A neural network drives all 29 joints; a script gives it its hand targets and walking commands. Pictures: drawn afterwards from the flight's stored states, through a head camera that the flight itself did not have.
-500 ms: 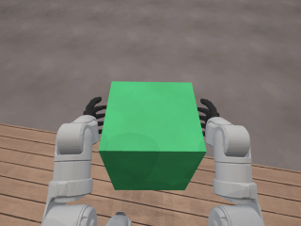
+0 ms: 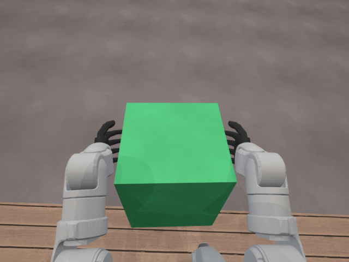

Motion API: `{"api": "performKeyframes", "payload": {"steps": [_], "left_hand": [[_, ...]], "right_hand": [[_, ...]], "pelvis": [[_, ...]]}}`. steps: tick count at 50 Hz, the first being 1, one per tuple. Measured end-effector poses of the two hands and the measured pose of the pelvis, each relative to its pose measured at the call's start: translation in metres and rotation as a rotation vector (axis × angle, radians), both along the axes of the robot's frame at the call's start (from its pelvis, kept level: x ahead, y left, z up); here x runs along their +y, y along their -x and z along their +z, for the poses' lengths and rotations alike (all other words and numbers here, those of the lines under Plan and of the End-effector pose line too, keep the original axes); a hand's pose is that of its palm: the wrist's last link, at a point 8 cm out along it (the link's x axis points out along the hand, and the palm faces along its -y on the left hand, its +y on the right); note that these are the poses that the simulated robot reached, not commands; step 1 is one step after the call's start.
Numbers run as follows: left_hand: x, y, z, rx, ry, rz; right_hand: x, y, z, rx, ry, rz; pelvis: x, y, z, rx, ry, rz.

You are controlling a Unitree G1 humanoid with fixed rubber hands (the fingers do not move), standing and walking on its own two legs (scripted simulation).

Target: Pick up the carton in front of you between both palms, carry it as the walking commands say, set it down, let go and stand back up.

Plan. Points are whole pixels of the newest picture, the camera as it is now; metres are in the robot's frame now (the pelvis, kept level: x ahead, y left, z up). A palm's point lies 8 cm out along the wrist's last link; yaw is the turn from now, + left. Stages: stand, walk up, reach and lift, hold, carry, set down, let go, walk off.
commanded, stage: carry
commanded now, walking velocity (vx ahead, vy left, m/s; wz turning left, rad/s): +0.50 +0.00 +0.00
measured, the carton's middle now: (172, 168) +0.35 -0.02 +0.01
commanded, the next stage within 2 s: none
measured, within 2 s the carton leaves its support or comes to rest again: neither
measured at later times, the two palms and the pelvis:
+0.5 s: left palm (115, 82) +0.63 +0.13 +0.05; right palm (208, 77) +0.66 -0.17 +0.05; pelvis +0.29 -0.05 -0.05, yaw +2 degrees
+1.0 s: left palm (121, 46) +0.95 +0.14 -0.01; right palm (192, 48) +0.93 -0.16 -0.01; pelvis +0.59 +0.01 -0.09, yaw +0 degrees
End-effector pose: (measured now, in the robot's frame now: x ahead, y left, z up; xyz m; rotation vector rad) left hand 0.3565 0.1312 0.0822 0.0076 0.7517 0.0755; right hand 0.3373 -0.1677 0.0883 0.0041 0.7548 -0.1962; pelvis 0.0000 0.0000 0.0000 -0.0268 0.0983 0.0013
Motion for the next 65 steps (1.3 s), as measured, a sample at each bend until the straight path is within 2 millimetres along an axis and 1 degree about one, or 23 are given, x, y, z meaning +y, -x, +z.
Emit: {"api": "performKeyframes", "payload": {"steps": [4,7,10,11,13,16,18,20,23,29,32,34,36,38,40,42,44,47,51,55,59,61,65], "left_hand": [[-0.004,-0.052,0.013,-0.067,0.004,0.018],[-0.01,-0.096,0.018,-0.112,-0.001,0.026],[-0.016,-0.14,0.015,-0.145,-0.023,0.04],[-0.017,-0.153,0.011,-0.147,-0.038,0.047],[-0.015,-0.174,0.0,-0.113,-0.059,0.061],[-0.008,-0.193,-0.02,-0.023,-0.057,0.091],[-0.005,-0.207,-0.029,0.02,-0.054,0.106],[-0.002,-0.223,-0.034,0.039,-0.051,0.119],[0.0,-0.254,-0.035,0.037,-0.047,0.133],[0.005,-0.329,-0.024,-0.022,-0.041,0.136],[0.01,-0.371,-0.02,-0.056,-0.037,0.133],[0.016,-0.4,-0.021,-0.07,-0.037,0.131],[0.024,-0.43,-0.028,-0.077,-0.036,0.127],[0.029,-0.463,-0.04,-0.081,-0.035,0.109],[0.031,-0.495,-0.057,-0.065,-0.025,0.084],[0.027,-0.518,-0.073,-0.016,-0.028,0.051],[0.021,-0.538,-0.085,0.032,-0.034,0.02],[0.014,-0.566,-0.093,0.064,-0.032,-0.009],[0.008,-0.608,-0.093,0.043,-0.014,-0.011],[0.006,-0.652,-0.082,-0.007,0.002,0.009],[0.004,-0.702,-0.067,-0.066,0.006,0.031],[0.002,-0.73,-0.062,-0.086,0.001,0.04],[-0.004,-0.785,-0.06,-0.094,-0.029,0.062]], "right_hand": [[-0.004,-0.057,0.013,-0.067,0.002,0.016],[-0.011,-0.104,0.017,-0.111,0.003,0.028],[-0.017,-0.155,0.01,-0.144,0.002,0.058],[-0.017,-0.171,0.004,-0.147,-0.003,0.072],[-0.016,-0.199,-0.01,-0.111,-0.012,0.096],[-0.009,-0.228,-0.028,-0.023,-0.005,0.134],[-0.005,-0.247,-0.036,0.019,-0.005,0.148],[-0.002,-0.267,-0.041,0.038,-0.009,0.156],[0.0,-0.299,-0.044,0.036,-0.02,0.156],[0.005,-0.369,-0.037,-0.023,-0.041,0.133],[0.01,-0.409,-0.034,-0.057,-0.047,0.12],[0.016,-0.437,-0.035,-0.071,-0.047,0.118],[0.023,-0.468,-0.04,-0.078,-0.039,0.119],[0.029,-0.497,-0.048,-0.082,-0.016,0.114],[0.03,-0.521,-0.06,-0.065,0.015,0.103],[0.026,-0.537,-0.076,-0.015,0.031,0.082],[0.02,-0.547,-0.089,0.035,0.03,0.059],[0.013,-0.566,-0.098,0.067,0.021,0.025],[0.008,-0.604,-0.095,0.044,0.01,-0.004],[0.006,-0.653,-0.082,-0.008,0.005,-0.005],[0.003,-0.711,-0.065,-0.067,0.005,0.014],[0.001,-0.742,-0.06,-0.086,0.003,0.025],[-0.005,-0.806,-0.065,-0.094,-0.004,0.066]], "pelvis": [[-0.008,-0.052,-0.006,0.001,-0.012,0.01],[-0.016,-0.097,-0.02,-0.003,-0.027,0.02],[-0.025,-0.147,-0.047,-0.026,-0.058,0.039],[-0.027,-0.161,-0.055,-0.029,-0.046,0.034],[-0.031,-0.18,-0.063,-0.03,-0.029,0.028],[-0.039,-0.208,-0.061,-0.03,-0.039,0.023],[-0.043,-0.226,-0.058,-0.027,-0.044,0.028],[-0.045,-0.245,-0.055,-0.022,-0.047,0.032],[-0.046,-0.274,-0.051,-0.014,-0.052,0.033],[-0.039,-0.342,-0.049,0.0,-0.053,0.02],[-0.032,-0.382,-0.054,0.004,-0.044,0.012],[-0.026,-0.412,-0.061,0.003,-0.035,0.008],[-0.02,-0.445,-0.073,-0.005,-0.025,0.0],[-0.013,-0.48,-0.089,-0.022,-0.012,-0.012],[-0.009,-0.504,-0.1,-0.022,-0.028,-0.009],[-0.004,-0.522,-0.102,-0.021,-0.025,-0.003],[0.001,-0.54,-0.1,-0.021,-0.019,0.0],[0.006,-0.566,-0.095,-0.018,-0.012,-0.003],[0.008,-0.605,-0.089,-0.01,-0.005,-0.001],[0.005,-0.65,-0.086,-0.004,-0.001,0.005],[-0.003,-0.701,-0.087,0.0,-0.003,0.015],[-0.009,-0.73,-0.091,0.002,-0.007,0.018],[-0.022,-0.793,-0.105,-0.015,-0.017,0.04]]}}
